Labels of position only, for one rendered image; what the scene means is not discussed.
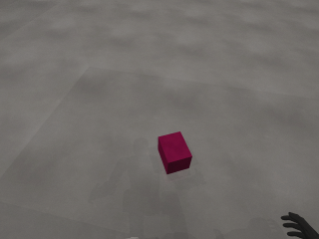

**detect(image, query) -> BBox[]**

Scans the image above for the robot right hand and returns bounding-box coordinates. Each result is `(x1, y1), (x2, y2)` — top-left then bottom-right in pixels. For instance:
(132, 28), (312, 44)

(280, 212), (319, 239)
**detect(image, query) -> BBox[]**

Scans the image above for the carton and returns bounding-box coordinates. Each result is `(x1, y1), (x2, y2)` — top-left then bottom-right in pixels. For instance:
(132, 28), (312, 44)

(158, 131), (192, 174)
